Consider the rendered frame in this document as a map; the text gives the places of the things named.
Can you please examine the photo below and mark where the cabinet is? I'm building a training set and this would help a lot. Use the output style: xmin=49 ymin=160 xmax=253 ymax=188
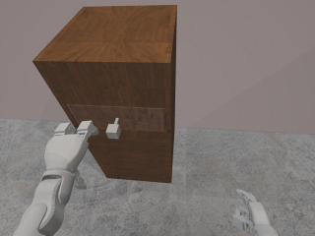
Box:
xmin=32 ymin=5 xmax=177 ymax=184

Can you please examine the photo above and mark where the left robot forearm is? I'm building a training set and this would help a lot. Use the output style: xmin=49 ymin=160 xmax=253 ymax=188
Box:
xmin=12 ymin=169 xmax=75 ymax=236

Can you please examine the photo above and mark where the handle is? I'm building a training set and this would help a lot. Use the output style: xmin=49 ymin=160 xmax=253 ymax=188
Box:
xmin=105 ymin=118 xmax=121 ymax=140

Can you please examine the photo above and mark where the robot left hand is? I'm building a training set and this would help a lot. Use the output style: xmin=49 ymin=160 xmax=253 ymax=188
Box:
xmin=44 ymin=120 xmax=99 ymax=190

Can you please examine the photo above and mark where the robot right hand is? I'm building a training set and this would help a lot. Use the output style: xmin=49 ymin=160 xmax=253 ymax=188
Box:
xmin=232 ymin=189 xmax=271 ymax=234

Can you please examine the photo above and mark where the right robot forearm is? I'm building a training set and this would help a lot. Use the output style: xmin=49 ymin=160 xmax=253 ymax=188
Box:
xmin=252 ymin=223 xmax=279 ymax=236

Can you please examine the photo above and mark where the drawer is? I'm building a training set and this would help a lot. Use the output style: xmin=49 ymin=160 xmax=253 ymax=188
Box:
xmin=66 ymin=104 xmax=166 ymax=132

